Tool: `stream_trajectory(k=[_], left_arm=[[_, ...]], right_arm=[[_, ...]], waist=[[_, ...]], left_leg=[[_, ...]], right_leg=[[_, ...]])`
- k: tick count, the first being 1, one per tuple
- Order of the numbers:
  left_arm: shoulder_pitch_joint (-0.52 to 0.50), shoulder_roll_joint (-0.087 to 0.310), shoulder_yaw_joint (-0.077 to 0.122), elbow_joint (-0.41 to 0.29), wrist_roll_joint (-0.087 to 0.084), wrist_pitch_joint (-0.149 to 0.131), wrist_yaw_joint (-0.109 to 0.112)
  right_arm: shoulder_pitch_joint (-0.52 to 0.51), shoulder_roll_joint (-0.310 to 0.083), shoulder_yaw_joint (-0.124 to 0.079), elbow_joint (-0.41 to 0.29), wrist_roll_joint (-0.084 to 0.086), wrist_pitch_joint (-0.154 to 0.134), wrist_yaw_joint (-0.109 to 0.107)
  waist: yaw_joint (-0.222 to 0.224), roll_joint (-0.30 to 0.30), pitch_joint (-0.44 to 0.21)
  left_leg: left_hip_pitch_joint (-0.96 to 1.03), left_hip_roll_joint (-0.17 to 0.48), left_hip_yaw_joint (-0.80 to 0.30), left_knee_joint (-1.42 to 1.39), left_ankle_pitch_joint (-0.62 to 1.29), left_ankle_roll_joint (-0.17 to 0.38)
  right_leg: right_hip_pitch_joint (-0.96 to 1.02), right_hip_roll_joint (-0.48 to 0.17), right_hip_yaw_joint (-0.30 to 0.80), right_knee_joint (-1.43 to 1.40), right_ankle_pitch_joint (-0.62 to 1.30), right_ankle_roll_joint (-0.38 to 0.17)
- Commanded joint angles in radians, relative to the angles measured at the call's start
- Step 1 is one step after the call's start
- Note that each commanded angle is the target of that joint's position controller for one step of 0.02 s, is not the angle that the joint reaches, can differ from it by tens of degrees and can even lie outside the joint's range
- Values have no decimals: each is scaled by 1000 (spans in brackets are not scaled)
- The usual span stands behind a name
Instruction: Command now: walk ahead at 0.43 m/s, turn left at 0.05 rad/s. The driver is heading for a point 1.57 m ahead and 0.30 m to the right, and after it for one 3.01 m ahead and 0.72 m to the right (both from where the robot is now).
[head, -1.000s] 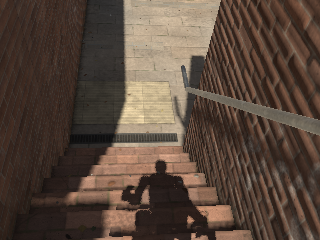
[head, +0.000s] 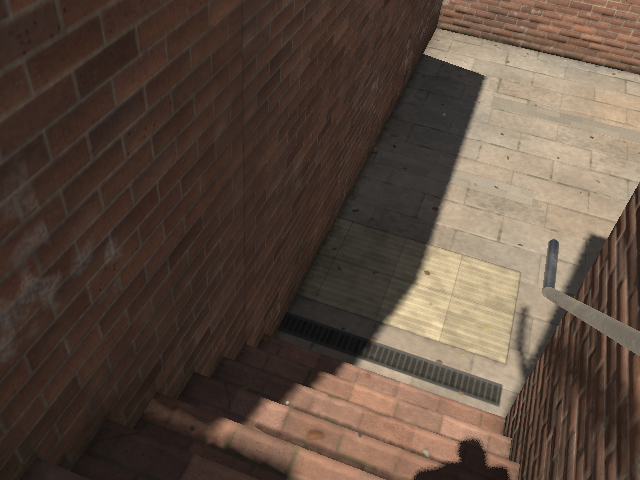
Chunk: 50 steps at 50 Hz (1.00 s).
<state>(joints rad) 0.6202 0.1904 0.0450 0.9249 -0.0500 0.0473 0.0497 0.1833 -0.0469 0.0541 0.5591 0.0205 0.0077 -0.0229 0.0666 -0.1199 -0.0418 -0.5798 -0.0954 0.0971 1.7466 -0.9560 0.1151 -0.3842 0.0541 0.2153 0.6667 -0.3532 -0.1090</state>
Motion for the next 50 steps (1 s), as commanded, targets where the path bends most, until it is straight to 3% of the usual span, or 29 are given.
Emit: stream_trajectory(k=[1,4,6,8,11,13,14,15,16,17,18,19,20,21,22,24,26,28,33,35,37,38,39,41,42,44,46,48,50], left_arm=[[-285,78,38,-193,-3,-71,-30],[-57,55,36,-43,47,-76,-45],[-60,45,29,-35,42,-42,-44],[-211,39,21,-129,21,-16,-23],[-114,66,40,-105,16,-4,-42],[177,83,52,-50,39,-11,-57],[152,11,22,-55,20,-28,-65],[103,-32,-12,-61,49,-43,-71],[63,53,-17,-75,75,-57,-77],[61,185,23,-36,59,-60,-80],[38,218,50,-20,58,-71,-76],[-77,157,31,-59,61,-71,-66],[-192,85,-9,-85,60,-65,-41],[-256,85,-21,-97,70,-67,-11],[-240,89,-21,-75,65,-77,-3],[-126,97,-14,-13,56,-94,10],[5,76,-18,0,41,-100,37],[-42,56,-26,-23,33,-85,58],[-48,55,4,-21,17,-52,15],[-213,91,28,-33,29,-68,-2],[-225,77,27,29,12,-97,-19],[-153,-47,20,25,36,-106,-33],[-26,-8,13,-24,12,-105,-28],[-95,32,17,-82,1,-75,-3],[-168,-20,-2,-144,-25,-61,8],[-349,41,-3,-220,0,-18,4],[-211,-6,2,-149,50,-11,-4],[-255,69,22,-193,35,-25,-15],[-327,75,22,-226,56,-25,-28]], right_arm=[[427,-182,-73,115,5,-60,-15],[252,-139,-80,164,-5,-39,-11],[83,-129,-60,134,-17,-11,12],[96,-119,-56,138,10,1,5],[142,-215,-93,170,0,3,-8],[69,-270,-120,181,20,-12,-13],[111,-190,-96,157,4,-17,-17],[118,-100,-71,135,-20,-28,-10],[215,-45,-47,96,-26,-52,10],[327,-72,-40,83,5,-65,15],[282,-112,-47,82,74,-59,9],[182,-161,-60,67,89,-38,-4],[82,-181,-67,44,62,-19,-13],[82,-174,-63,14,22,0,-12],[78,-144,-54,13,-10,4,-4],[115,-174,-75,39,6,-27,10],[-56,-192,-77,-2,13,-47,28],[-77,-179,-73,-16,-39,-53,59],[-153,-158,-81,-40,8,-24,83],[133,-265,-122,76,15,-27,81],[619,-299,-165,264,-41,-43,48],[688,-246,-128,357,-52,-49,61],[587,-203,-100,332,-24,-53,76],[457,-204,-96,337,3,-54,95],[371,-299,-131,369,-15,-51,78],[181,-168,-71,322,-84,-44,12],[175,-245,-76,330,-101,-48,-13],[216,-237,-80,356,-62,-64,-34],[299,-214,-75,400,-9,-63,-65]], waist=[[-190,472,305],[-28,236,95],[62,106,29],[73,28,91],[94,155,53],[284,118,4],[214,8,79],[136,62,80],[11,22,18],[-71,81,-87],[-66,73,-68],[-87,145,32],[-123,250,146],[-162,231,207],[-142,201,194],[-123,53,166],[-18,75,168],[-17,88,158],[53,6,183],[-102,-3,90],[-363,183,41],[-281,399,43],[-157,470,-29],[-86,237,4],[-33,321,13],[7,132,193],[48,148,125],[26,196,130],[-3,220,133]], left_leg=[[343,263,-1017,-902,137,265],[107,283,-721,-645,558,153],[-181,243,-489,-567,514,100],[-258,160,-351,-573,452,38],[-195,80,-262,-427,621,-9],[-364,-24,-209,54,859,-65],[-427,-79,-195,309,379,-76],[-607,-80,-262,464,240,-41],[-764,-43,-303,526,226,-47],[-768,51,-333,442,283,-64],[-815,129,-395,225,510,-61],[-801,185,-350,110,663,-89],[-759,222,-280,-52,839,-147],[-574,245,-244,-276,1042,-186],[-374,252,-230,-413,1202,-190],[-361,249,-268,-399,1374,-156],[-523,229,-231,-626,1478,-130],[-267,180,-200,-940,1686,-138],[-1,132,-178,-1122,1461,-139],[224,220,-178,-1186,1425,-74],[663,213,-37,-1476,1375,18],[955,323,-165,-1036,1753,65],[919,342,-304,-980,1720,93],[608,402,-420,-1153,1057,141],[436,515,-664,-1284,438,173],[-31,440,-630,-1344,325,153],[-91,366,-590,-1277,470,142],[17,320,-532,-1203,489,89],[80,294,-464,-1109,455,86]], right_leg=[[-780,18,211,158,-207,-78],[-419,21,132,436,387,-21],[-98,71,-46,653,531,54],[-74,70,-201,436,402,101],[164,45,-309,151,295,95],[577,-47,-265,-198,438,-36],[578,-181,-99,-496,482,-114],[679,-211,-67,-300,591,-123],[742,-261,-14,43,1060,-152],[691,-368,112,44,768,-235],[562,-433,224,-81,154,-216],[367,-392,312,-177,-147,-189],[160,-330,295,-220,-171,-164],[-95,-309,271,-194,-74,-166],[-200,-259,193,-142,92,-128],[-117,-236,191,-44,212,-103],[104,-204,160,55,139,-76],[-31,-112,46,129,11,-76],[-30,-111,68,271,-3,-117],[-51,-141,70,545,113,-87],[-178,60,-118,1266,183,13],[-670,202,-30,1683,-607,54],[-737,98,61,1492,-536,42],[-757,14,-40,1437,-363,30],[-813,-62,15,1261,-131,12],[-648,-84,10,896,247,87],[-493,-116,-53,865,416,152],[-577,-134,37,669,585,134],[-555,-153,6,458,797,147]])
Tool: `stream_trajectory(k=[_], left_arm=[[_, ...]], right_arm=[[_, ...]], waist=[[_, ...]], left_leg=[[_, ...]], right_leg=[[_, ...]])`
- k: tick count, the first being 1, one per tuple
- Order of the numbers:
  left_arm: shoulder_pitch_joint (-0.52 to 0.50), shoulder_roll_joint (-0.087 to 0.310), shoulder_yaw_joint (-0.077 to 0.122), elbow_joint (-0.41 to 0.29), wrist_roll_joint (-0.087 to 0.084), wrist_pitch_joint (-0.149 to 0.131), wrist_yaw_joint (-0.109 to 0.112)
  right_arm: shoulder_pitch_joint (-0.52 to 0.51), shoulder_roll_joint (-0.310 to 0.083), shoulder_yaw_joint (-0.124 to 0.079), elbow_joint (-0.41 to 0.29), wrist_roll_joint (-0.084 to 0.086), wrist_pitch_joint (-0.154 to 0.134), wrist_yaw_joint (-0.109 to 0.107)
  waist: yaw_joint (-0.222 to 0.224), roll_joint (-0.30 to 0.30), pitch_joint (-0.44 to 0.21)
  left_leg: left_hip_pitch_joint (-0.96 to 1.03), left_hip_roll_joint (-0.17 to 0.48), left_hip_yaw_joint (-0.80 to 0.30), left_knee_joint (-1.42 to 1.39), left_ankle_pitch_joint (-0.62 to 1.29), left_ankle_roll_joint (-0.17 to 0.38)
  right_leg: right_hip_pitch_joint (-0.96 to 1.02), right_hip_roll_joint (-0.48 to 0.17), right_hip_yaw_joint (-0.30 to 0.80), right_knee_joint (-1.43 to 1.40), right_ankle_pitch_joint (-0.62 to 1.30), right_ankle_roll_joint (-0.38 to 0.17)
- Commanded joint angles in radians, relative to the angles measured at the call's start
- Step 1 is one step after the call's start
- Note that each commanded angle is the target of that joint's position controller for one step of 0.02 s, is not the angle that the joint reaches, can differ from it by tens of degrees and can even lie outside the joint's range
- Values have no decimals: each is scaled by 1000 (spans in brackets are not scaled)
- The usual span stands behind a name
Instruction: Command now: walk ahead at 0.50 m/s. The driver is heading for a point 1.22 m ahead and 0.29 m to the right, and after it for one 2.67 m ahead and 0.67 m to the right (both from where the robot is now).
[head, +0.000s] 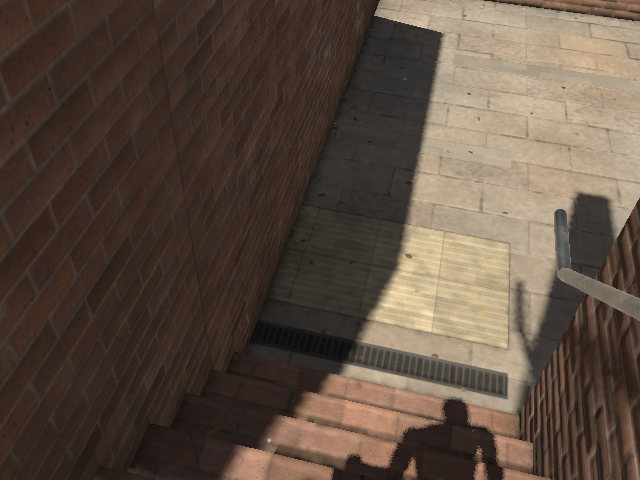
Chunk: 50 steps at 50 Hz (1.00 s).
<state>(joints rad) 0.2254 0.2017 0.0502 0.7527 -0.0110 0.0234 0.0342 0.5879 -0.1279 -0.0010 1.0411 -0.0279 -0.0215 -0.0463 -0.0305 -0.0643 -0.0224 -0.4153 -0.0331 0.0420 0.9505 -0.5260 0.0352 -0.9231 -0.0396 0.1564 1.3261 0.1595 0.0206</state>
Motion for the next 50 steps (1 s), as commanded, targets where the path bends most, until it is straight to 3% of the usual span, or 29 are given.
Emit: stream_trajectory(k=[1,8,11,12,13,14,15,16,18,19,21,22,24,26,27,29,32,35,36,37,38,40,41,42,44,45,46,48,50], left_arm=[[44,61,15,-60,22,-2,-24],[-53,60,11,-45,15,3,-77],[123,115,38,12,-13,-29,-85],[359,163,73,109,12,-26,-68],[643,172,82,188,29,-31,-68],[675,97,33,233,36,-46,-82],[662,99,9,256,36,-51,-92],[622,43,-10,250,28,-45,-96],[441,43,-7,243,3,-46,-106],[406,120,4,267,23,-50,-74],[204,29,-47,194,62,-73,-15],[154,52,-47,201,44,-76,8],[252,92,-33,257,13,-83,29],[314,33,-49,234,-36,-100,68],[359,25,-49,248,-35,-87,78],[372,47,-29,274,-15,-68,67],[365,33,-17,297,-19,-74,41],[220,39,18,281,-12,-80,14],[103,41,29,264,-22,-99,17],[236,-68,17,249,-22,-106,9],[309,-30,16,197,-37,-99,5],[249,-18,20,126,-44,-68,20],[179,-70,-4,84,-53,-53,27],[99,-8,3,54,-41,-32,34],[190,-39,9,90,4,-17,17],[196,15,21,85,13,-18,8],[115,38,27,51,-7,-22,-8],[1,17,13,-5,22,-26,-26],[-127,5,-1,-71,24,-30,-42]], right_arm=[[-76,-122,-13,-67,41,-32,-46],[-52,-172,-52,-83,54,-6,-38],[-146,-151,-62,-95,51,-2,-40],[-187,-170,-75,-54,36,1,-30],[-306,-187,-86,-64,51,-24,-30],[-301,-60,-72,-90,36,-49,-29],[-175,-20,-61,-139,65,-71,-20],[-140,-44,-55,-142,93,-62,-17],[-227,-38,-39,-165,74,-31,-24],[-300,12,-13,-216,92,-32,-11],[-407,-107,-34,-269,72,1,2],[-390,-90,-36,-258,29,11,7],[-338,-86,-45,-218,27,6,38],[-571,-132,-48,-289,18,-21,63],[-616,-85,-36,-307,-5,-18,79],[-634,-49,-26,-342,26,-3,102],[-467,-101,-40,-295,22,-1,110],[-27,-187,-87,-129,57,4,83],[234,-174,-90,-29,37,3,83],[249,-105,-42,-2,26,-12,92],[161,-26,-8,-22,34,-17,95],[-101,-100,-22,-63,28,-20,118],[-210,-201,-58,-81,7,-32,96],[-300,-93,-14,-115,-2,-45,57],[-254,-159,-19,-86,-31,-40,7],[-218,-198,-33,-98,-8,-41,2],[-156,-150,-25,-69,24,-54,-15],[-127,-119,-21,-64,70,-59,-45],[-139,-139,-27,-96,70,-37,-48]], waist=[[73,133,115],[-24,152,113],[62,143,93],[177,176,-2],[368,91,-2],[315,-256,87],[157,-434,78],[119,-393,-10],[21,-10,-3],[-2,-74,-1],[-79,129,133],[-95,98,107],[-70,-54,45],[21,40,115],[59,71,119],[92,21,138],[59,15,125],[-148,67,21],[-297,208,36],[-186,440,38],[-69,395,-11],[88,-35,23],[105,190,56],[127,-10,172],[166,52,65],[149,71,47],[99,120,56],[70,123,70],[7,125,63]], left_leg=[[-87,220,-386,-281,30,164],[-35,204,-338,-8,1,165],[-16,165,-259,252,303,77],[-136,129,-207,438,510,69],[-273,26,-195,893,602,32],[-607,-195,-188,1434,-349,-4],[-850,-184,-274,1452,-313,24],[-906,-135,-290,1334,-218,40],[-895,15,-191,1102,35,86],[-930,70,-249,1007,119,80],[-703,105,-227,479,466,30],[-441,108,-151,268,617,-2],[-397,121,-201,286,876,-10],[-462,104,-171,-152,1139,-1],[-285,67,-114,-279,1231,-4],[-126,56,-91,-339,1180,-26],[-113,58,-77,-239,1086,-19],[314,90,-7,-555,844,35],[552,173,-69,-640,933,137],[771,245,-163,-194,1330,202],[694,264,-300,-226,1294,209],[258,346,-472,-435,536,270],[127,474,-733,-493,363,328],[-130,431,-626,-432,478,293],[-271,262,-487,-357,574,259],[-224,239,-448,-334,534,243],[-105,237,-473,-265,385,208],[-180,153,-365,-224,160,191],[-273,85,-242,-205,85,177]], right_leg=[[32,-53,44,-255,351,19],[234,-38,-48,-481,287,7],[473,-42,-169,-755,33,-28],[860,-34,-246,-773,105,-62],[1070,-57,-248,-893,186,-126],[1131,-170,-100,-781,526,-183],[1185,-183,-6,-551,908,-153],[1198,-254,56,-595,895,-162],[946,-253,135,-663,249,-193],[850,-367,356,-721,60,-242],[485,-253,252,-800,-73,-190],[336,-164,136,-770,-30,-168],[458,-160,148,-681,-134,-178],[584,-87,68,-583,-384,-164],[497,-41,2,-587,-429,-159],[419,-42,-8,-534,-462,-180],[498,-48,23,-293,-352,-192],[522,-16,21,182,113,-143],[298,94,-13,713,-226,-97],[-179,273,30,1016,-1109,-76],[-220,196,115,770,-974,-130],[-110,72,28,512,-633,-150],[-170,-2,80,393,-593,-105],[-97,-29,106,177,-409,-15],[186,-21,-36,116,-179,48],[167,-16,-31,48,-46,51],[49,-59,53,-52,89,32],[222,-44,29,-380,326,29],[463,15,-80,-642,372,41]])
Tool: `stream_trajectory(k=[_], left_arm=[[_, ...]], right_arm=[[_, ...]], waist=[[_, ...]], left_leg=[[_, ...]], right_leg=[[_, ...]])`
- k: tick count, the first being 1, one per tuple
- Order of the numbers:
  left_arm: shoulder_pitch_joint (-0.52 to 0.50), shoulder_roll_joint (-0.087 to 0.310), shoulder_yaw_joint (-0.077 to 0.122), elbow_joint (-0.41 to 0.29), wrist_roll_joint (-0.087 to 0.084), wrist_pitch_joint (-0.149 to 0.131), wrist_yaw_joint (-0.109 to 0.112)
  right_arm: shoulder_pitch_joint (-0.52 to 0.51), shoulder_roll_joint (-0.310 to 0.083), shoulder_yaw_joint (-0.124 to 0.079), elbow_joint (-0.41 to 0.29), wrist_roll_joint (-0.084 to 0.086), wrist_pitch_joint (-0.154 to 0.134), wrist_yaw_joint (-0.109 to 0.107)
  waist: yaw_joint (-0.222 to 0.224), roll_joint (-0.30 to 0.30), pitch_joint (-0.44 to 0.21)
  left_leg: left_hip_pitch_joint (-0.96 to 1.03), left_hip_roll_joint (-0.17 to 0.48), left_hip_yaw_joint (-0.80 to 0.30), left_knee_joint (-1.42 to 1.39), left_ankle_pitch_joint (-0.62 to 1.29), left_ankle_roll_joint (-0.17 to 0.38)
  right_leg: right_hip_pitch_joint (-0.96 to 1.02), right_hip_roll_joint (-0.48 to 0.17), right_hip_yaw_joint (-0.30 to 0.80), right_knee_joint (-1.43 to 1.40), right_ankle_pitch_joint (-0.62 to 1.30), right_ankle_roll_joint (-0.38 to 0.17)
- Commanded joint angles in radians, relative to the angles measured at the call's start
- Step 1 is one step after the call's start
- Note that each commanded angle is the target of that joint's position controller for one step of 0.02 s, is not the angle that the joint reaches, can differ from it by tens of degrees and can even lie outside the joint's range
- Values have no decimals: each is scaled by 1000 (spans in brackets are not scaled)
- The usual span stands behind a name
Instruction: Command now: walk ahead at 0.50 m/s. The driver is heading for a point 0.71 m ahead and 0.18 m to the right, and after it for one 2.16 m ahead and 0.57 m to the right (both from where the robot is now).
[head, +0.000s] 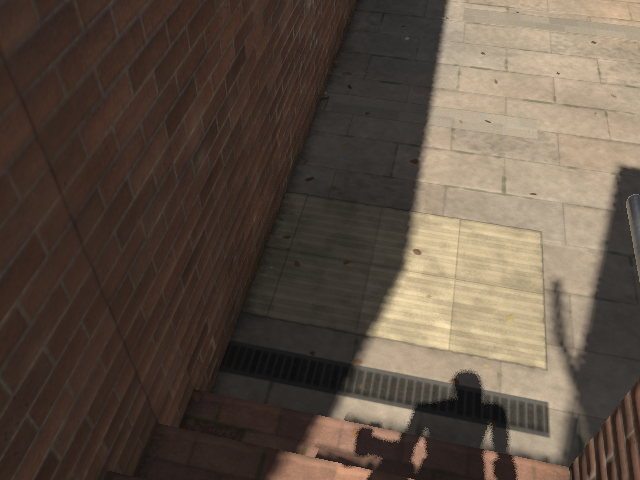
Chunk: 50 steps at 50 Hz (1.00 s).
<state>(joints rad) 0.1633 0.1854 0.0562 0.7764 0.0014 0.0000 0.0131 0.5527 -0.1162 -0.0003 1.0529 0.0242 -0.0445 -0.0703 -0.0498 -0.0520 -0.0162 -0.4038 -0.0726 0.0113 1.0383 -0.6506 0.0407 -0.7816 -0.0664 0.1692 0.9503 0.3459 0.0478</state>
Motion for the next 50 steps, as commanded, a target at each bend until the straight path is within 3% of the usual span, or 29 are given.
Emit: stream_trajectory(k=[1,3,5,7,8,9,10,12,13,14,17,18,19,21,24,28,31,32,33,34,36,37,38,39,41,43,44,47,50], left_arm=[[-19,33,-3,-73,9,-12,-34],[71,53,6,-27,26,11,-43],[100,75,15,-11,-2,0,-44],[482,137,65,124,11,-14,-44],[666,112,58,176,23,-14,-46],[649,82,8,220,23,-31,-64],[641,53,-2,223,3,-24,-76],[555,16,-21,230,23,-18,-99],[442,119,8,231,20,-22,-83],[377,44,-26,201,37,-41,-60],[271,24,-51,191,22,-65,23],[302,95,-38,220,32,-67,31],[351,87,-35,239,5,-71,52],[420,26,-52,224,-42,-78,82],[492,5,-47,258,-25,-46,89],[514,16,-17,279,-28,-40,84],[350,22,5,233,-20,-32,61],[217,50,11,227,-34,-48,49],[126,56,23,211,-33,-70,35],[386,-15,15,158,-48,-69,24],[360,25,13,126,-48,-56,16],[385,4,7,91,-56,-32,32],[254,17,7,61,-69,-10,47],[209,60,20,33,-55,14,49],[291,-3,6,74,-24,30,32],[209,47,17,31,-41,24,9],[124,56,11,-9,-21,19,3],[44,27,-3,-26,-10,18,-43],[117,71,6,14,-6,49,-42]], right_arm=[[-120,-192,-40,-107,-2,-9,-21],[-118,-192,-50,-106,4,9,-6],[-69,-133,-52,-101,19,27,-12],[-144,-137,-57,-55,0,30,-20],[-203,-120,-61,-55,19,12,-17],[-126,-30,-53,-103,-6,-15,4],[-52,-36,-44,-136,30,-29,14],[-161,-64,-35,-168,43,-7,2],[-224,-40,-22,-225,41,8,4],[-280,-99,-37,-222,48,16,8],[-345,-104,-35,-275,-32,27,25],[-293,-76,-31,-241,-26,32,42],[-301,-103,-41,-251,-14,23,53],[-493,-135,-40,-312,-23,5,75],[-564,-49,-21,-351,-34,41,118],[-534,-97,-27,-357,-11,33,134],[-195,-176,-67,-226,11,0,125],[136,-190,-97,-114,5,0,125],[413,-174,-89,-15,-15,-1,124],[196,-128,-41,-31,-14,-9,125],[34,-72,-20,-93,-12,-7,121],[-87,-186,-53,-101,-32,-1,125],[-158,-162,-48,-114,-42,-15,98],[-247,-113,-22,-134,-42,-18,59],[-175,-197,-27,-87,-77,-26,29],[-86,-149,-30,-54,-21,-51,3],[-118,-114,-22,-84,3,-49,-21],[-123,-190,-30,-94,3,-23,-28],[-132,-161,-40,-124,19,-14,-6]], waist=[[47,122,35],[50,159,21],[26,110,69],[216,152,0],[332,-5,6],[194,-368,69],[125,-444,13],[75,-33,-12],[7,-51,-1],[-1,63,52],[-50,60,94],[-62,-29,32],[-41,-66,27],[35,29,83],[104,30,98],[150,-22,134],[-3,9,43],[-176,-13,-7],[-330,213,17],[-37,466,-26],[13,148,-59],[110,54,-61],[100,97,27],[143,-26,119],[160,99,33],[111,167,34],[100,127,62],[64,130,17],[57,167,69]], left_leg=[[-333,138,-230,-215,142,164],[-148,184,-285,-66,276,171],[32,156,-271,81,433,122],[-172,122,-239,488,672,89],[-322,-54,-177,1069,331,30],[-794,-137,-182,1349,-218,30],[-924,-108,-226,1285,-135,54],[-911,22,-204,1072,148,102],[-898,94,-179,954,208,91],[-902,113,-261,763,411,84],[-499,158,-122,163,787,-29],[-337,136,-103,232,933,-42],[-444,170,-179,162,1022,-34],[-511,143,-146,-237,1271,-10],[-213,80,-77,-389,1262,-30],[-367,114,-134,-436,1096,-19],[49,89,-16,-547,981,-5],[444,166,-54,-623,1030,73],[611,234,-56,-736,1261,162],[857,363,-303,-343,1663,268],[586,396,-345,-402,1072,274],[313,457,-466,-519,564,304],[139,518,-605,-566,438,289],[-138,417,-448,-540,514,239],[-216,347,-362,-485,727,240],[-60,305,-291,-368,595,174],[-149,234,-163,-348,457,138],[-322,204,-47,-263,271,99],[-180,263,-58,-21,364,62]], right_leg=[[422,44,-88,-184,269,0],[306,26,-78,-131,111,-33],[263,-5,-112,-429,-147,-57],[788,-44,-199,-551,8,-119],[913,-161,-57,-711,97,-234],[1085,-181,-49,-211,674,-199],[1091,-205,46,-193,755,-192],[824,-219,117,-296,77,-228],[677,-308,350,-419,-200,-296],[574,-258,334,-406,-355,-239],[237,-98,113,-409,-124,-174],[194,-97,119,-390,-113,-172],[337,-100,142,-328,-227,-186],[472,-39,73,-223,-457,-165],[338,20,18,-179,-527,-181],[562,-5,118,63,-431,-208],[470,33,105,357,-85,-175],[206,34,103,678,-19,-159],[20,291,-75,1306,-807,-88],[-390,289,62,1314,-1227,-82],[-385,131,74,1059,-1025,-120],[-258,75,38,850,-843,-115],[-299,6,89,709,-753,-96],[-138,8,95,457,-520,-42],[66,15,-17,457,-338,17],[-74,0,83,247,-127,-11],[38,14,56,-26,95,-13],[456,78,-76,-211,338,0],[384,62,-87,-231,199,-16]])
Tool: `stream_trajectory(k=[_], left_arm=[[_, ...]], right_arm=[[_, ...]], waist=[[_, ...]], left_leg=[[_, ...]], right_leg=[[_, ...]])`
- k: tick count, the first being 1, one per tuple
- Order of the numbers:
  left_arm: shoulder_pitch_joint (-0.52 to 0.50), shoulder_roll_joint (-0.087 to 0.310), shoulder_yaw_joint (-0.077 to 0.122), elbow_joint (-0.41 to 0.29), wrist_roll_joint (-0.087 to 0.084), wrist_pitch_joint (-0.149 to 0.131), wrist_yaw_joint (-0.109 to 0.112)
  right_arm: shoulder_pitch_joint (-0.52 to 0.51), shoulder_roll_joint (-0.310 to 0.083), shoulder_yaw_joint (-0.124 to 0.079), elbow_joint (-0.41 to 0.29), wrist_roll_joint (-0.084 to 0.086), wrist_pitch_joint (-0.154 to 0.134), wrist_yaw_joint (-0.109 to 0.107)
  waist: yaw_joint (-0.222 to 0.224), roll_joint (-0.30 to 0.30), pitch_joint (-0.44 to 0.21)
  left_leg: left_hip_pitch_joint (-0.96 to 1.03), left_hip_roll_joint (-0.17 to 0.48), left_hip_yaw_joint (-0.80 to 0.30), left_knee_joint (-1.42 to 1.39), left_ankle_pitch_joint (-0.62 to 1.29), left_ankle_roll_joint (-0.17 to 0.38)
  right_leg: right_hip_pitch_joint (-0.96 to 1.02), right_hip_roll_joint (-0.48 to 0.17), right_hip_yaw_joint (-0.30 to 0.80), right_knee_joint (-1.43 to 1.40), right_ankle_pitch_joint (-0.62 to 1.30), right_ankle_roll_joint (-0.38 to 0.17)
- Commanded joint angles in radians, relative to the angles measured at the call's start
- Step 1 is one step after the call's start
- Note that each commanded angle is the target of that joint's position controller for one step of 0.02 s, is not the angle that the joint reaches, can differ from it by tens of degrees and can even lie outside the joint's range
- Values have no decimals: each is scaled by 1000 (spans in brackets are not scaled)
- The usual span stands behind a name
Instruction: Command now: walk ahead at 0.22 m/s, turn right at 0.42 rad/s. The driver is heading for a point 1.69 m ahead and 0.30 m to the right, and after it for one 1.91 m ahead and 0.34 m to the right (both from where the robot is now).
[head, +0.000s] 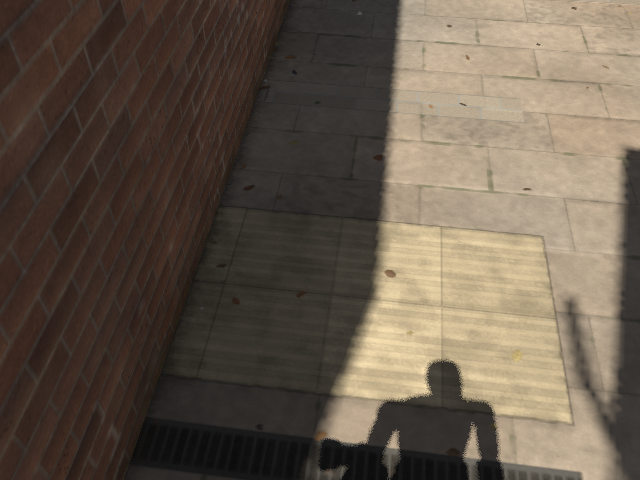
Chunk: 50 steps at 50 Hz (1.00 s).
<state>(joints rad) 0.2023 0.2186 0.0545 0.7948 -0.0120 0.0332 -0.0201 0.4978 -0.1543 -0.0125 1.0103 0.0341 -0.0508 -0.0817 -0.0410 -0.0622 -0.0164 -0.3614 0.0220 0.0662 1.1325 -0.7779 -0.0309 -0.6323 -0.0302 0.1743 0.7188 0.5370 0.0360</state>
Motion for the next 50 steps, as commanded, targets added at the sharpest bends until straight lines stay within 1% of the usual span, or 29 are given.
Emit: stream_trajectory(k=[1,3,4,5,6,7,8,9,10,11,14,16,19,23,24,27,29,31,33,34,35,37,38,39,40,41,43,45,50], left_arm=[[127,64,19,8,11,24,-7],[427,107,58,87,6,23,-7],[498,102,53,133,12,3,-2],[401,196,30,117,21,-19,-21],[413,184,26,95,16,-4,-17],[383,122,2,72,31,4,-14],[292,205,25,37,35,4,-3],[225,284,44,14,22,4,11],[238,237,27,35,39,6,35],[176,124,-12,0,42,5,48],[120,75,-44,-47,-14,40,126],[73,126,-48,-88,31,25,121],[313,47,-42,-24,-4,0,122],[316,95,-7,-62,-19,-18,129],[255,81,-9,-73,-29,-4,156],[135,104,-11,-116,-28,11,145],[83,94,-10,-138,-20,11,129],[49,51,-24,-140,-16,16,114],[144,-10,-38,-69,7,-10,94],[248,-88,-41,-34,14,-14,60],[334,-85,-46,-53,-30,-13,44],[167,-13,-21,-110,-31,-12,61],[79,-10,-26,-178,-34,5,74],[-55,-24,-46,-242,-56,23,100],[-118,-9,-44,-254,-45,53,116],[-125,-11,-44,-260,-33,72,119],[-105,-57,-56,-278,-29,81,118],[-53,-109,-68,-262,-43,74,102],[-162,-146,-97,-319,-32,53,88]], right_arm=[[-96,-119,-33,-99,7,-1,15],[-205,-135,-46,-122,3,26,24],[-184,-138,-59,-118,3,14,6],[15,-8,-37,-156,-35,-8,21],[-32,-65,-29,-223,-31,-26,36],[-199,-122,-36,-278,-4,-12,23],[-291,-75,-20,-339,-1,7,-2],[-332,-51,-8,-390,0,25,-11],[-360,-47,-3,-403,19,44,-5],[-405,-94,-21,-399,5,62,-7],[-447,-9,9,-474,-56,102,7],[-397,-39,-10,-464,-52,90,26],[-538,-79,-43,-506,-57,87,46],[-628,-113,-62,-521,-14,42,72],[-632,-101,-41,-534,-51,47,81],[-525,-71,-47,-511,-47,50,106],[-424,-117,-66,-480,-38,52,105],[-211,-128,-78,-409,-40,44,111],[80,-138,-102,-282,-33,29,111],[180,-172,-84,-238,-43,26,117],[128,-180,-59,-228,-36,27,126],[91,-184,-36,-220,-47,36,118],[19,-234,-30,-235,-57,51,101],[-102,-322,-42,-260,-103,60,78],[-189,-263,-6,-287,-117,72,58],[-231,-222,23,-305,-100,85,49],[-171,-172,57,-298,-62,96,43],[-44,-107,81,-251,-54,94,38],[66,-151,47,-228,-61,86,13]], waist=[[66,184,72],[237,97,2],[254,-60,45],[53,-424,32],[99,-418,-91],[134,-140,-67],[90,22,-103],[48,56,-147],[35,61,-176],[22,131,-91],[-6,12,-67],[-38,-9,-125],[69,-67,-47],[90,-49,28],[84,1,41],[66,5,62],[36,-74,55],[-43,-48,37],[-91,87,11],[-56,311,-77],[6,426,-155],[-12,317,-147],[21,234,-143],[42,196,-50],[63,92,18],[69,55,46],[43,86,70],[31,119,47],[-4,181,-3]], left_leg=[[-193,185,-117,-12,581,112],[-162,110,-3,419,771,43],[-212,-7,18,854,470,-2],[-736,-73,-25,1143,-160,-46],[-862,-45,-93,1147,-126,-52],[-884,-18,-93,1048,30,-29],[-848,7,-109,1027,116,-13],[-868,37,-179,985,167,-22],[-882,38,-273,770,356,-36],[-808,29,-245,729,423,-43],[-552,-31,-137,180,828,-91],[-417,-51,-140,367,922,-106],[-744,-43,-258,225,825,-99],[-760,-40,-303,73,805,-88],[-620,-51,-293,-162,1057,-89],[-51,-86,-216,-485,1226,-52],[113,-46,-237,-536,1256,-32],[311,-4,-181,-738,1338,-21],[594,158,-214,-981,1518,18],[871,229,-234,-525,2045,65],[912,292,-350,-423,2129,155],[689,322,-374,-537,1734,273],[532,382,-474,-614,1484,354],[268,464,-621,-775,1202,426],[103,432,-579,-822,1009,384],[25,357,-506,-822,905,326],[27,240,-402,-796,834,272],[93,177,-342,-768,831,268],[296,193,-345,-815,972,303]], right_leg=[[256,28,-138,2,-89,-10],[572,24,-210,-397,-65,-66],[644,-77,-79,-614,134,-170],[932,-183,88,-71,988,-246],[1020,-254,153,-17,1063,-302],[871,-231,146,-75,756,-276],[751,-256,238,-93,567,-324],[712,-346,424,-100,458,-412],[622,-381,530,-190,-26,-440],[499,-298,441,-131,142,-391],[332,-88,206,-55,-13,-256],[285,-102,269,-23,102,-267],[576,-65,372,82,-159,-309],[558,-62,494,129,-304,-330],[424,13,398,172,-592,-299],[14,116,318,130,-977,-257],[-36,118,342,219,-921,-246],[-32,188,282,408,-810,-188],[-137,251,135,844,-1141,-85],[-460,355,69,1321,-1562,-23],[-575,311,97,1511,-1568,36],[-613,237,3,1736,-1441,85],[-578,193,-13,1798,-1372,90],[-551,157,20,1796,-1203,85],[-501,151,34,1852,-1128,69],[-461,163,2,1876,-1079,62],[-487,189,-29,1882,-1039,63],[-471,176,-34,1823,-1023,75],[-389,73,-70,1477,-1084,82]])
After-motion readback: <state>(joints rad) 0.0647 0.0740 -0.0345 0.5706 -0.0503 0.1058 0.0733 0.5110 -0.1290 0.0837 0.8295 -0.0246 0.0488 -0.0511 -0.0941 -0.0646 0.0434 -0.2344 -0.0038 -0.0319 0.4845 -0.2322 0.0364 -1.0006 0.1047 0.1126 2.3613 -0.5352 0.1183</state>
